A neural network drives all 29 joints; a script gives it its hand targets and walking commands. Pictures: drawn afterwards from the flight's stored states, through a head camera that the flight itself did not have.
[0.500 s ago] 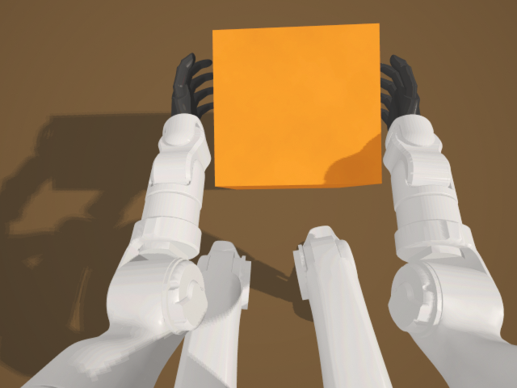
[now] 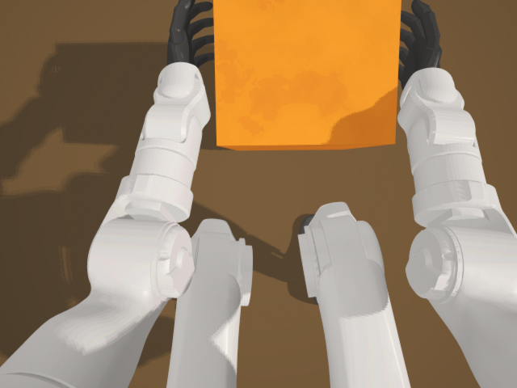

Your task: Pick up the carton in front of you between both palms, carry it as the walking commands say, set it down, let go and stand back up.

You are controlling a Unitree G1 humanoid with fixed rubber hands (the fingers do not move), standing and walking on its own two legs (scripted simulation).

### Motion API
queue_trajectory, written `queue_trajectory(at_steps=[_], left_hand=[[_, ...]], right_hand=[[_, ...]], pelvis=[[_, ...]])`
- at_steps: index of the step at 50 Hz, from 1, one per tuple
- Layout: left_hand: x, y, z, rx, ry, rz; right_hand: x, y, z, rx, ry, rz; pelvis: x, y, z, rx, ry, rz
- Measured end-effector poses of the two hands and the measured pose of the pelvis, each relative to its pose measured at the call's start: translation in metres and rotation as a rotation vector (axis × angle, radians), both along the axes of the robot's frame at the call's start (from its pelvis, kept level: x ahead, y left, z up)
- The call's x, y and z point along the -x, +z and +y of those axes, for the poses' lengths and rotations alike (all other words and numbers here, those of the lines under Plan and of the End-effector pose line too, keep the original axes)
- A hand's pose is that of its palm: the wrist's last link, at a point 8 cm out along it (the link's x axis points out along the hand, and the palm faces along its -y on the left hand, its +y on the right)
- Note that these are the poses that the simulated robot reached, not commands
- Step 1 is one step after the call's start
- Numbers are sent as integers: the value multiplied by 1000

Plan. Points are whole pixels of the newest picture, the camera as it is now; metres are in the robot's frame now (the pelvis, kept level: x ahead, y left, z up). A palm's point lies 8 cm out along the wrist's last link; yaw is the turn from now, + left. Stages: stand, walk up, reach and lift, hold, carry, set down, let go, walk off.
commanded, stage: set down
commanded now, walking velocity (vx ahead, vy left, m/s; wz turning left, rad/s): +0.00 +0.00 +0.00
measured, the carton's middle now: (296, 82) +0.50 -0.09 -0.23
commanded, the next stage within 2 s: none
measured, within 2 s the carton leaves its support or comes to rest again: rests again in 0.52 s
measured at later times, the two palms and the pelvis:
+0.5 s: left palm (183, 71) +0.52 +0.07 -0.17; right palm (401, 84) +0.47 -0.23 -0.18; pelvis +0.00 +0.01 -0.01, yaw +0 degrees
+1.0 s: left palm (179, 72) +0.52 +0.08 -0.18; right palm (400, 87) +0.47 -0.23 -0.19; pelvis -0.01 +0.01 -0.02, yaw +0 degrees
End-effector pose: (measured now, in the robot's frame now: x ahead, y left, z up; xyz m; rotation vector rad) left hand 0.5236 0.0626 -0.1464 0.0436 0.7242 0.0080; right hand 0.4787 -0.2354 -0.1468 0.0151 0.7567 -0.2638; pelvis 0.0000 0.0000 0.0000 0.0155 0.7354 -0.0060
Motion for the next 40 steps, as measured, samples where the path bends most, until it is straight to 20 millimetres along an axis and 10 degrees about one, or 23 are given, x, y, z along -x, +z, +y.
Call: queue_trajectory(at_steps=[40], left_hand=[[-1,-30,12,-28,-89,52]], right_hand=[[7,-37,8,-28,70,60]], pelvis=[[4,-17,8,18,10,-76]])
